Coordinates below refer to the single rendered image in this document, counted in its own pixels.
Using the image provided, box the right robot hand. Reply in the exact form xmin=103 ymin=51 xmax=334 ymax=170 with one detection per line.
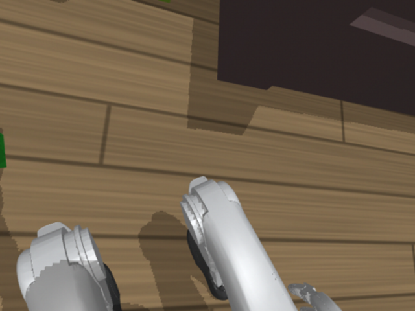
xmin=288 ymin=283 xmax=342 ymax=311

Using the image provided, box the sofa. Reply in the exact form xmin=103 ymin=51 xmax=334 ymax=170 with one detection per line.
xmin=217 ymin=0 xmax=415 ymax=116

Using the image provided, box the right robot foot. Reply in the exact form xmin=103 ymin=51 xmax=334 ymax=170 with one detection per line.
xmin=187 ymin=229 xmax=228 ymax=301

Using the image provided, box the left robot foot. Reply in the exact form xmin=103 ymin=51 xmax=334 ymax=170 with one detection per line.
xmin=103 ymin=263 xmax=122 ymax=311

